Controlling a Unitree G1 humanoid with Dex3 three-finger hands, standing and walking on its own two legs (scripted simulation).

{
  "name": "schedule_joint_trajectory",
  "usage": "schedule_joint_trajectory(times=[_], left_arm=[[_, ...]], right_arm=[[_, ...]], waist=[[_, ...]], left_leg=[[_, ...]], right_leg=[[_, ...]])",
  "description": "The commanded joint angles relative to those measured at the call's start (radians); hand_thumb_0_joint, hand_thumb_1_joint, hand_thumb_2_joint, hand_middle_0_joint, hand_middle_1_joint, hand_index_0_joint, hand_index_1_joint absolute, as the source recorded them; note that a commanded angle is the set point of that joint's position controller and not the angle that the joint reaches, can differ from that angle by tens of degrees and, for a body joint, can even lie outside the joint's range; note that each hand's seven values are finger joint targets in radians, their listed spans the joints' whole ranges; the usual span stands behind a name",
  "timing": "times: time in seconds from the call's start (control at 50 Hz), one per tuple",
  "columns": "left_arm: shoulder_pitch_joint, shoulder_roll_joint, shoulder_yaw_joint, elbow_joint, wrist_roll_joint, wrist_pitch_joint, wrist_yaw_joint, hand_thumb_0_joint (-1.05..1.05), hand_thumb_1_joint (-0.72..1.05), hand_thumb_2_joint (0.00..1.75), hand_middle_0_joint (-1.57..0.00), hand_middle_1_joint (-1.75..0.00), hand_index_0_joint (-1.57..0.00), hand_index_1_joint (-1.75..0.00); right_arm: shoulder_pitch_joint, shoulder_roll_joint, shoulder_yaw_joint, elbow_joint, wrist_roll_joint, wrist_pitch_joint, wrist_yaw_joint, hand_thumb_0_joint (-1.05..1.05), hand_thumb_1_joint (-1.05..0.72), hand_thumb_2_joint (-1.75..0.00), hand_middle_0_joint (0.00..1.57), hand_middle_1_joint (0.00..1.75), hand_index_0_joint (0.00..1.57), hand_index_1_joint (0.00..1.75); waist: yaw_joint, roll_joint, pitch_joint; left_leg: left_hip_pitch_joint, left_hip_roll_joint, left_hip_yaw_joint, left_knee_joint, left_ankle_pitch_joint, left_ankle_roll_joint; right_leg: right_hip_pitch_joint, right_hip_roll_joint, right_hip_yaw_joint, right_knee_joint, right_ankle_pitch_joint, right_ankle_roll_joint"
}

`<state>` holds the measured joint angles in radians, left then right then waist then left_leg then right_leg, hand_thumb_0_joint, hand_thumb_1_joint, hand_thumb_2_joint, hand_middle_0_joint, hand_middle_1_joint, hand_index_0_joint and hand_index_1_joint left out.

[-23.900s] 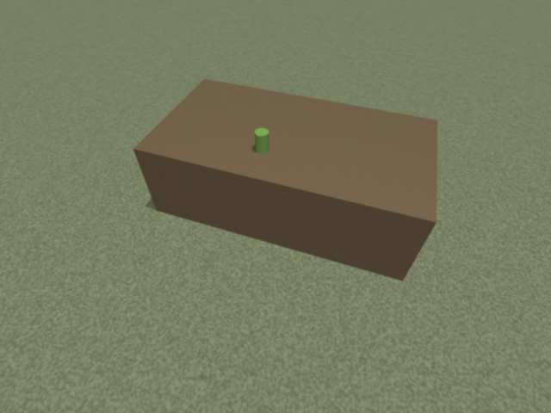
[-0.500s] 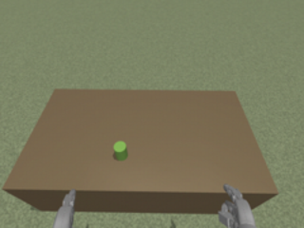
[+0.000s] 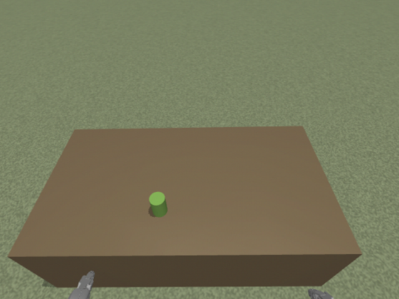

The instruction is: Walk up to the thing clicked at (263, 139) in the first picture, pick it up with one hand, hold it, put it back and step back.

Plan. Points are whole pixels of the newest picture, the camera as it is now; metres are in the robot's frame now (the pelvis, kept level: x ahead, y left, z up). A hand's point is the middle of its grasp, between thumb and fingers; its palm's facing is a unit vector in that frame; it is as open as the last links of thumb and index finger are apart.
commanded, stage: home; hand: left
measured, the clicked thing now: (158, 204) +0.52 +0.16 -0.32
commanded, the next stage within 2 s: stand in 1.28 s
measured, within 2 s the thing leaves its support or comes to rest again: neither
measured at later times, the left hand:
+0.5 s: hand out of the picture +0.03 +0.24 -0.12, palm faces +0.00 -0.92 -0.40, open 17.6 cm
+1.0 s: hand out of the picture +0.04 +0.24 -0.13, palm faces -0.02 -0.93 -0.37, open 17.6 cm
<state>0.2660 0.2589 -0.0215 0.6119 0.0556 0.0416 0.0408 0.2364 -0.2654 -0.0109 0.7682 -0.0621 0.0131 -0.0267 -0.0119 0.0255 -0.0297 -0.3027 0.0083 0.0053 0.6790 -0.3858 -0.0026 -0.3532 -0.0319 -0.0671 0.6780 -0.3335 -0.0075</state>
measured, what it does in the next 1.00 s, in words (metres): stands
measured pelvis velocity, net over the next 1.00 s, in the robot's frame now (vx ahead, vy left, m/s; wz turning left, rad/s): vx -0.01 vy -0.01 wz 0.00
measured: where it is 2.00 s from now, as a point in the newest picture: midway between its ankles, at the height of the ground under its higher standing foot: outside the picture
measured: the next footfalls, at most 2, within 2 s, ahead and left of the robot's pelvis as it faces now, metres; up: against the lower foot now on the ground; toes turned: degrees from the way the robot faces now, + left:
none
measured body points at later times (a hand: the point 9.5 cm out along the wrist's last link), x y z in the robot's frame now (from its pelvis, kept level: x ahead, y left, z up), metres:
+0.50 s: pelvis -0.01 -0.01 +0.02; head -0.03 -0.03 +0.47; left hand +0.03 +0.29 -0.10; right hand +0.05 -0.29 -0.13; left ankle -0.02 +0.12 -0.72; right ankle +0.02 -0.11 -0.72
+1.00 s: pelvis -0.01 -0.01 +0.03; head -0.02 -0.03 +0.48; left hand +0.05 +0.29 -0.10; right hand +0.04 -0.30 -0.12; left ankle -0.02 +0.12 -0.72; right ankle +0.02 -0.11 -0.72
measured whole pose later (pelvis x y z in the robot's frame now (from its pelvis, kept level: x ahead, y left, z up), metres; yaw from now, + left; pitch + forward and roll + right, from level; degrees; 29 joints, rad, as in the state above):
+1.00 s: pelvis -0.01 -0.01 +0.03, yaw +0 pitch -3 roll +0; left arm 0.14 0.31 -0.01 1.16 0.02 0.00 0.02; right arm 0.19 -0.34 0.01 1.10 -0.02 0.01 -0.01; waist 0.00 0.04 0.03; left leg -0.08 0.01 0.01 0.33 -0.19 -0.01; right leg -0.14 -0.02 -0.07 0.35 -0.15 -0.01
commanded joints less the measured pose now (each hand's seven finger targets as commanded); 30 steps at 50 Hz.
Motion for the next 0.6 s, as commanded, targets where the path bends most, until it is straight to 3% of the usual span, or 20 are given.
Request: schedule_joint_trajectory(times=[0.0, 0.06, 0.12, 0.22, 0.3, 0.34, 0.4, 0.5, 0.58], left_arm=[[-0.072, 0.195, 0.077, 0.035, -0.004, -0.071, 0.003, 0.00, -0.58, 0.04, -0.05, -0.05, -0.05, -0.05], [-0.069, 0.204, 0.074, 0.122, -0.009, -0.075, 0.006, 0.00, -0.58, 0.04, -0.05, -0.05, -0.05, -0.05], [-0.083, 0.215, 0.071, 0.190, -0.015, -0.073, 0.009, 0.00, -0.60, 0.03, -0.04, -0.05, -0.04, -0.05], [-0.096, 0.239, 0.064, 0.291, -0.019, -0.067, 0.014, 0.00, -0.59, 0.03, -0.04, -0.05, -0.04, -0.05], [-0.105, 0.261, 0.059, 0.357, -0.020, -0.063, 0.013, 0.00, -0.59, 0.03, -0.04, -0.05, -0.04, -0.05], [-0.120, 0.270, 0.059, 0.380, -0.022, -0.061, 0.011, 0.00, -0.58, 0.04, -0.05, -0.05, -0.05, -0.05], [-0.126, 0.278, 0.057, 0.407, -0.020, -0.060, 0.007, 0.00, -0.60, 0.03, -0.04, -0.05, -0.04, -0.04], [-0.139, 0.280, 0.053, 0.441, -0.022, -0.062, 0.003, 0.00, -0.59, 0.03, -0.04, -0.05, -0.05, -0.05], [-0.140, 0.279, 0.053, 0.464, -0.026, -0.064, 0.003, 0.00, -0.61, 0.02, -0.04, -0.04, -0.04, -0.04]], right_arm=[[-0.057, -0.168, -0.060, -0.050, 0.004, -0.035, 0.005, 0.00, -0.90, -0.90, 0.20, 0.30, 0.20, 0.30], [-0.059, -0.170, -0.060, -0.004, 0.009, -0.025, 0.007, 0.00, -0.90, -0.90, 0.20, 0.30, 0.20, 0.30], [-0.049, -0.185, -0.059, 0.040, 0.016, -0.026, 0.004, 0.00, -0.90, -0.90, 0.20, 0.30, 0.20, 0.30], [-0.054, -0.202, -0.049, 0.108, 0.022, -0.018, -0.001, 0.00, -0.90, -0.90, 0.20, 0.30, 0.20, 0.30], [-0.053, -0.212, -0.040, 0.154, 0.026, -0.009, 0.001, 0.00, -0.90, -0.90, 0.20, 0.30, 0.20, 0.30], [-0.043, -0.221, -0.036, 0.174, 0.028, -0.009, 0.001, 0.00, -0.90, -0.90, 0.20, 0.30, 0.20, 0.30], [-0.051, -0.226, -0.033, 0.195, 0.029, -0.006, 0.003, 0.00, -0.90, -0.90, 0.20, 0.30, 0.20, 0.30], [-0.054, -0.229, -0.028, 0.222, 0.032, -0.008, 0.007, 0.00, -0.90, -0.90, 0.20, 0.30, 0.20, 0.30], [-0.076, -0.237, -0.029, 0.230, 0.032, -0.012, 0.006, 0.00, -0.90, -0.90, 0.20, 0.30, 0.20, 0.30]], waist=[[0.010, -0.020, -0.005], [0.018, -0.020, 0.015], [0.015, -0.013, -0.016], [0.022, -0.007, 0.003], [0.019, -0.039, 0.064], [0.014, -0.019, 0.072], [0.018, -0.042, 0.093], [0.016, -0.035, 0.088], [0.024, -0.020, 0.058]], left_leg=[[0.042, 0.057, -0.094, -0.211, 0.204, 0.022], [0.059, 0.057, -0.097, -0.255, 0.217, 0.018], [0.121, 0.070, -0.102, -0.286, 0.320, 0.011], [0.162, 0.077, -0.102, -0.335, 0.335, 0.009], [0.158, 0.074, -0.103, -0.363, 0.254, 0.009], [0.151, 0.079, -0.106, -0.383, 0.235, 0.010], [0.148, 0.073, -0.102, -0.383, 0.196, 0.011], [0.160, 0.078, -0.102, -0.390, 0.183, 0.013], [0.156, 0.086, -0.103, -0.397, 0.211, 0.017]], right_leg=[[0.092, -0.072, 0.095, -0.200, 0.179, -0.019], [0.135, -0.073, 0.091, -0.242, 0.169, -0.014], [0.186, -0.080, 0.090, -0.252, 0.281, -0.017], [0.215, -0.086, 0.089, -0.304, 0.286, -0.012], [0.188, -0.091, 0.111, -0.376, 0.150, -0.008], [0.199, -0.090, 0.115, -0.382, 0.142, -0.007], [0.170, -0.095, 0.131, -0.422, 0.051, -0.004], [0.162, -0.098, 0.142, -0.442, 0.030, -0.004], [0.207, -0.102, 0.141, -0.432, 0.087, -0.006]])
